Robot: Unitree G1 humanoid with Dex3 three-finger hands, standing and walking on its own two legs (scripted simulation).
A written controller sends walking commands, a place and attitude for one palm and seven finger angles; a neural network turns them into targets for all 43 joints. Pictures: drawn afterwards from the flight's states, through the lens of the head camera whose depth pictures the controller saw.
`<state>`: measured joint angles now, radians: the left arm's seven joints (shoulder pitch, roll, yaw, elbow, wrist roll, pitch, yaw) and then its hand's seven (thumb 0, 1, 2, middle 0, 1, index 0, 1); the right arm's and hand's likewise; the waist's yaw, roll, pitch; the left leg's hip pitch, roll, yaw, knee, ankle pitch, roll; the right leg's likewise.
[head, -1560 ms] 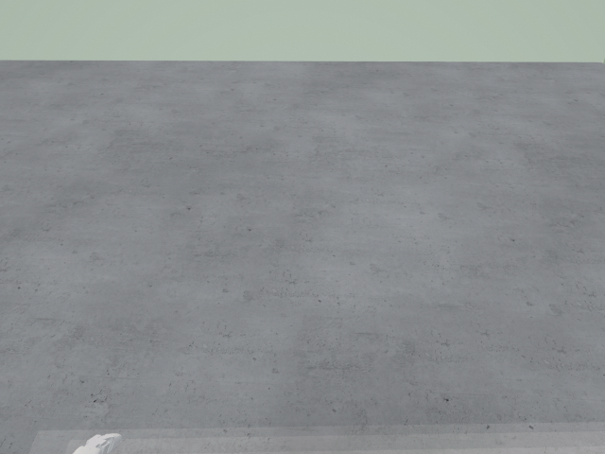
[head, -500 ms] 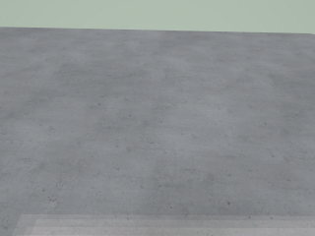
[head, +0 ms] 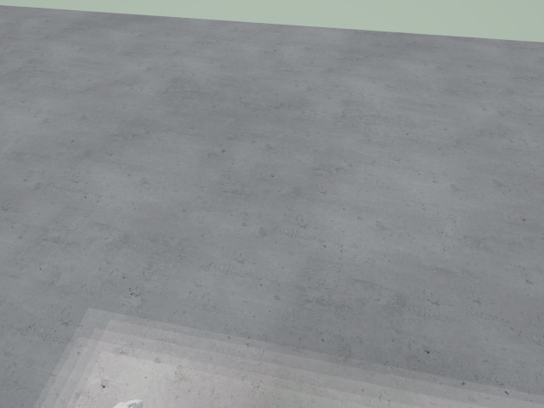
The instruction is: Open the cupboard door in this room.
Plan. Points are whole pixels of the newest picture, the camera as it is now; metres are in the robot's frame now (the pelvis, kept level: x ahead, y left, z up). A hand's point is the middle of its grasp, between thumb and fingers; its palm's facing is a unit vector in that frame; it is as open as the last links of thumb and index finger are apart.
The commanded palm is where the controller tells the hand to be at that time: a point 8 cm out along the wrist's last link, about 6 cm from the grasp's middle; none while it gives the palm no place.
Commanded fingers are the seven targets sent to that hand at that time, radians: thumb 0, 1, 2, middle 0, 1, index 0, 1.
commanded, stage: turn or walk to find it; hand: left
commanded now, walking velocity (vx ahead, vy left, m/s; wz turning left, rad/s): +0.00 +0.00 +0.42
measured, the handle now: out of the picture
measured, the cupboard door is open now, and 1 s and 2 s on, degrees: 0 0 0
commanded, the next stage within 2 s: none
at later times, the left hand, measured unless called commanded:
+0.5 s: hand out of the picture -0.08 +0.23 -0.18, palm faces +0.29 -0.92 -0.25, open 7.4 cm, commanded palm none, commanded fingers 0.00 0.90 0.90 -0.20 -0.30 -0.20 -0.30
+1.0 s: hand out of the picture -0.08 +0.20 -0.15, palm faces +0.46 -0.85 -0.26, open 7.4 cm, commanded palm none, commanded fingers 0.00 0.90 0.90 -0.20 -0.30 -0.20 -0.30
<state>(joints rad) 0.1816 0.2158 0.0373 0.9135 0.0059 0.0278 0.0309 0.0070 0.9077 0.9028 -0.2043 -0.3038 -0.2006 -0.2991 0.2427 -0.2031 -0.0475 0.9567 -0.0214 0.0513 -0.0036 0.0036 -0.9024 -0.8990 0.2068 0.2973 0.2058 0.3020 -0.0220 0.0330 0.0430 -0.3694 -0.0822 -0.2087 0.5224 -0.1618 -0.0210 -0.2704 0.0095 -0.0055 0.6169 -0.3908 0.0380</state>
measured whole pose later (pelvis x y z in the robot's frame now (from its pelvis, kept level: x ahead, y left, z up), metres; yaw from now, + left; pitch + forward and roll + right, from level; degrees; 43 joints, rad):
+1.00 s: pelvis -0.06 -0.01 +0.01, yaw +27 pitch -1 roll +1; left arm 0.23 0.17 0.03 0.91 0.03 0.01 0.03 0.01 0.91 0.90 -0.21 -0.30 -0.20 -0.30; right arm 0.23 -0.25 -0.09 0.99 -0.02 0.09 0.02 0.01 -0.91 -0.90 0.20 0.30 0.20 0.30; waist -0.02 0.03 0.05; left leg -0.48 0.01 -0.01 1.12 -0.37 -0.04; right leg -0.22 -0.07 -0.15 0.52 -0.28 -0.01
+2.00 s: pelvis -0.11 -0.01 +0.01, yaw +52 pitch -1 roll +1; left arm 0.23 0.18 0.04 0.94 0.03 0.01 0.03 0.01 0.90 0.90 -0.21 -0.30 -0.20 -0.30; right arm 0.21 -0.24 -0.08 0.99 -0.02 0.09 0.02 0.01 -0.91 -0.90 0.20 0.30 0.20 0.30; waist -0.01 0.00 0.07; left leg -0.41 0.03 0.01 0.92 -0.43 -0.06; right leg -0.18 -0.10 -0.16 0.52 -0.32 0.00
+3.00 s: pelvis -0.15 -0.03 -0.01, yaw +78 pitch -1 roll +0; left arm 0.27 0.24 0.07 0.98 0.02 0.04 0.02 0.01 0.90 0.90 -0.21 -0.30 -0.20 -0.30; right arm 0.15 -0.21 -0.06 0.97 -0.02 0.04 0.02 0.01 -0.91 -0.90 0.20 0.30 0.20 0.30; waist 0.02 -0.06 0.08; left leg -0.28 0.01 0.08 0.61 -0.30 0.01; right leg -0.30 -0.15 -0.20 0.76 -0.45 0.04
